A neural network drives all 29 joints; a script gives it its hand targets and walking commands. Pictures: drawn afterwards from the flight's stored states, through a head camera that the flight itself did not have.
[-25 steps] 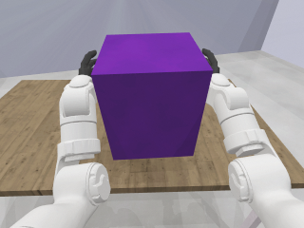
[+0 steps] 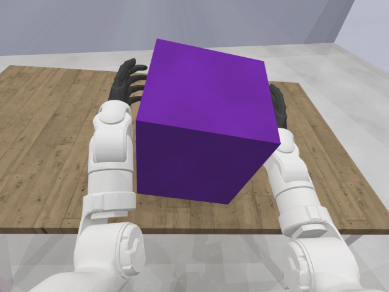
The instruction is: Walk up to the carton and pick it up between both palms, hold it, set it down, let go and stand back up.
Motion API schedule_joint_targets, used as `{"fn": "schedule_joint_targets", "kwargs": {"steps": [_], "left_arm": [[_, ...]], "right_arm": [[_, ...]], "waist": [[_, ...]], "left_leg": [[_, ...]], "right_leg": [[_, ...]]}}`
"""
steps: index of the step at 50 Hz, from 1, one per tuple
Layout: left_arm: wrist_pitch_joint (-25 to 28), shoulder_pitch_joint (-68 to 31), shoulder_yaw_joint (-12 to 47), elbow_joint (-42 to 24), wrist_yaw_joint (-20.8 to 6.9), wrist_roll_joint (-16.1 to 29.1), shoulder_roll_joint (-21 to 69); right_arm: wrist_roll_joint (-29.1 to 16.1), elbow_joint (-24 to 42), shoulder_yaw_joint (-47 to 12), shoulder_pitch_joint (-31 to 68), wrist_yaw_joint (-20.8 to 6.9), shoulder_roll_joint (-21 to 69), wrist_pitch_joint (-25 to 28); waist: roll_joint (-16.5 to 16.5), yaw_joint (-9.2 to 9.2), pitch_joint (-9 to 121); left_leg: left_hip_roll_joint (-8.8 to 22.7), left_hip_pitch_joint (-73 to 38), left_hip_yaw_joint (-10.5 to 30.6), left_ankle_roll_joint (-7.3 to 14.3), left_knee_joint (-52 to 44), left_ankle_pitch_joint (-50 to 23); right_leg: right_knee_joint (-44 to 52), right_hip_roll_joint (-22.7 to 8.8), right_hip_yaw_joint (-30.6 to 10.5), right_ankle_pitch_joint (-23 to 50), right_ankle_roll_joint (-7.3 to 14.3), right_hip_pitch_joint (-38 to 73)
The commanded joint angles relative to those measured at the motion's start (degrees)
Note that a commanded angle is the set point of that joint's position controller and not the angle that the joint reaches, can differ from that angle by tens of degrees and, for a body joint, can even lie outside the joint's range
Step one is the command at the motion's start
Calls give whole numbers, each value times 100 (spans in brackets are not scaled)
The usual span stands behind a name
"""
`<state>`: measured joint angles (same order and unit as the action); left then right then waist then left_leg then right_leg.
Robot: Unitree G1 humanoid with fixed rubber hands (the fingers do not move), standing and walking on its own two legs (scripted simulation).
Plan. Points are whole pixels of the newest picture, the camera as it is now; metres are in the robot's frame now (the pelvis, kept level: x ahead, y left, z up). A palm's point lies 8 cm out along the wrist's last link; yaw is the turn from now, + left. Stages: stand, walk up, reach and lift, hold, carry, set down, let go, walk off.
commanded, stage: set down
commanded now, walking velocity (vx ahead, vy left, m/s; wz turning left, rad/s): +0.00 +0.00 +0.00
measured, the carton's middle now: (196, 131) +0.38 -0.01 +0.16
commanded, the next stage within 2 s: none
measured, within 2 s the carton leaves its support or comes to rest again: neither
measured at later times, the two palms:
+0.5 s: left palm (129, 96) +0.42 +0.12 +0.22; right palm (277, 126) +0.37 -0.18 +0.18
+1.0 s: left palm (138, 106) +0.44 +0.11 +0.18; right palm (276, 135) +0.37 -0.19 +0.16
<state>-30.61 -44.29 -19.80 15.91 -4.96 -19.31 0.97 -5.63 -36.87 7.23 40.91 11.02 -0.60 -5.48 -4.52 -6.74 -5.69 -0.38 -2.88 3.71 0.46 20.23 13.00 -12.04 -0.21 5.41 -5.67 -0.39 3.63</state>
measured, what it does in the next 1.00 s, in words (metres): stands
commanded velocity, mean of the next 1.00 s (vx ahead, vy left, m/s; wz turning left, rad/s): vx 0.00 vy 0.00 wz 0.00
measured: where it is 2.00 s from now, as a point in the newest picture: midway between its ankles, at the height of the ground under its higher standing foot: outside the picture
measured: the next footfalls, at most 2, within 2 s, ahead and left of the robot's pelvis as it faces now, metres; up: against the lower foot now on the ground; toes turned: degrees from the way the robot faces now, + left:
none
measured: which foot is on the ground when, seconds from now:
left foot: down 0.00-1.00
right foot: down 0.00-1.00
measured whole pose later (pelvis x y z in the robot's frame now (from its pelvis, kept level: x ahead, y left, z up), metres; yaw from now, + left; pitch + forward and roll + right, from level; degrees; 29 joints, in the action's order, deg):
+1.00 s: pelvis +0.01 +0.01 +0.00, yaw -2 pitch -6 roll -2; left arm -21.5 -47.4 -20.7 33.8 -5.4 -17.9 -1.4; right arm -0.6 -40.1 12.8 39.9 11.7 1.9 -4.0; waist -3.2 -8.2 -3.6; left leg -0.8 -0.7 1.8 1.4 18.8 13.3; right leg -11.3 -0.6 3.7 -5.6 -1.4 0.5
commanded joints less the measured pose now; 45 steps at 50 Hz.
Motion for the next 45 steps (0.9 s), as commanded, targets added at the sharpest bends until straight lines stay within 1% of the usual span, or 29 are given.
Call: {"fn": "schedule_joint_targets", "kwargs": {"steps": [1,5,9,10,11,12,14,16,17,18,19,21,22,23,25,26,27,29,32,35,36,37,39,40,41,42,43,44,45], "left_arm": [[204,-3198,2904,-374,-586,821,3079],[215,-3171,2885,-223,-528,799,3073],[158,-3055,2548,191,-591,639,3012],[115,-3105,2451,310,-621,570,2994],[88,-3114,2397,446,-648,559,2979],[51,-3035,2290,542,-667,523,2976],[39,-3002,2146,679,-707,469,2919],[51,-3013,2074,841,-753,482,2935],[106,-3143,2097,769,-753,520,2955],[155,-3153,2106,776,-740,506,2942],[171,-3114,2014,878,-746,440,2894],[230,-3128,1902,964,-778,394,2833],[250,-3105,1920,992,-796,394,2863],[292,-3157,1935,1007,-802,447,2875],[364,-3141,2008,1048,-799,515,2916],[417,-3194,2022,1084,-794,503,2927],[459,-3147,2026,1129,-793,532,2960],[520,-3178,2036,1210,-783,521,2938],[574,-3169,2037,1149,-772,526,2927],[660,-3276,2176,1114,-760,605,2944],[706,-3210,2160,1075,-747,612,2950],[722,-3182,2117,1133,-751,595,2936],[763,-3226,1994,1298,-786,557,2848],[789,-3256,1989,1372,-797,540,2818],[834,-3302,2048,1323,-784,602,2869],[873,-3284,2131,1294,-771,611,2928],[879,-3185,2103,1395,-773,578,2940],[919,-3259,2104,1369,-780,622,2915],[944,-3283,2139,1403,-794,644,2914]], "right_arm": [[-156,2314,-1883,4851,-602,2376,796],[-139,2120,-1828,4734,-622,2386,720],[-50,1746,-1605,4563,-643,2356,617],[-45,1596,-1553,4571,-660,2280,574],[-18,1584,-1460,4629,-671,2255,575],[-28,1536,-1431,4642,-672,2254,566],[-18,1335,-1324,4522,-677,2224,513],[65,1393,-1209,4598,-665,2211,534],[64,1463,-1227,4643,-666,2251,566],[93,1368,-1191,4571,-667,2266,575],[109,1318,-1214,4522,-667,2309,566],[178,1171,-1165,4396,-676,2322,563],[200,1180,-1120,4405,-674,2299,597],[216,1252,-1120,4455,-672,2340,627],[243,1482,-1267,4549,-641,2441,698],[243,1513,-1283,4577,-634,2501,718],[251,1640,-1353,4638,-618,2549,738],[290,1436,-1265,4507,-617,2546,720],[261,1559,-1390,4497,-603,2638,759],[230,1536,-1457,4379,-553,2711,747],[206,1564,-1548,4374,-557,2718,755],[194,1600,-1598,4393,-553,2787,741],[256,1490,-1503,4327,-550,2783,699],[299,1477,-1438,4325,-559,2793,712],[294,1593,-1483,4381,-554,2843,759],[287,1498,-1452,4293,-548,2848,760],[297,1511,-1482,4269,-532,2862,775],[323,1441,-1444,4223,-517,2857,746],[356,1449,-1442,4185,-493,2898,732]], "waist": [[694,-124,3146],[699,-73,3018],[609,-40,2608],[663,-103,2503],[654,-114,2445],[630,-76,2351],[657,-114,2187],[538,-161,2233],[555,-138,2397],[571,-175,2362],[513,-134,2330],[487,-139,2170],[490,-181,2193],[455,-159,2230],[371,-139,2511],[438,-126,2594],[405,-109,2686],[488,-155,2560],[479,-110,2731],[522,-180,2841],[480,-118,2970],[453,-90,2955],[367,-90,2741],[454,-72,2701],[478,-70,2988],[569,-118,3001],[584,-107,2984],[501,-182,2999],[522,-215,2892]], "left_leg": [[-144,-498,-524,-465,185,-3102],[-140,-377,-511,-459,115,-2844],[-140,-151,-552,-408,-65,-2392],[-141,-164,-536,-402,-141,-2189],[-146,-156,-535,-387,-179,-1994],[-134,-144,-539,-383,-176,-1993],[-114,-93,-555,-392,-214,-2064],[-115,-144,-570,-387,-215,-2034],[-129,-183,-583,-386,-200,-2051],[-117,-253,-585,-405,-192,-2142],[-141,-319,-594,-379,-181,-2126],[-145,-228,-623,-352,-259,-1974],[-133,-243,-616,-361,-279,-1933],[-134,-205,-615,-343,-278,-1924],[-180,-249,-620,-326,-207,-2080],[-208,-160,-639,-329,-188,-2051],[-221,-117,-639,-306,-176,-2009],[-191,-117,-644,-342,-219,-1999],[-204,-114,-638,-329,-185,-2106],[-222,-96,-630,-355,-145,-2154],[-210,-133,-618,-344,-115,-2291],[-235,-86,-621,-307,-105,-2249],[-245,126,-647,-241,-233,-1838],[-232,215,-651,-253,-275,-1719],[-244,171,-656,-265,-225,-1833],[-218,38,-633,-316,-167,-1992],[-228,-11,-635,-336,-112,-2170],[-234,31,-636,-336,-124,-2140],[-243,75,-629,-341,-128,-2105]], "right_leg": [[-288,329,351,1387,-94,1011],[-284,308,317,1281,-117,962],[-227,284,302,1042,-142,935],[-204,263,307,871,-104,805],[-169,249,319,746,-97,694],[-177,264,331,758,-89,662],[-167,270,315,731,-86,700],[-113,303,336,645,-104,662],[-131,305,357,702,-92,675],[-120,329,365,717,-84,626],[-102,318,371,774,-99,635],[-100,304,370,758,-111,634],[-92,305,368,715,-111,628],[-92,302,373,715,-105,592],[-130,297,354,1088,-150,758],[-162,275,338,1206,-163,811],[-181,268,316,1303,-176,870],[-169,280,317,1222,-157,815],[-192,269,297,1411,-172,866],[-249,253,266,1665,-197,878],[-280,274,275,1774,-194,907],[-277,269,249,1830,-205,987],[-254,224,200,1689,-239,983],[-256,214,214,1600,-223,945],[-303,220,205,1747,-233,980],[-323,225,215,1835,-198,941],[-314,234,201,1946,-196,959],[-306,249,204,1954,-208,970],[-302,244,192,2016,-227,1018]]}}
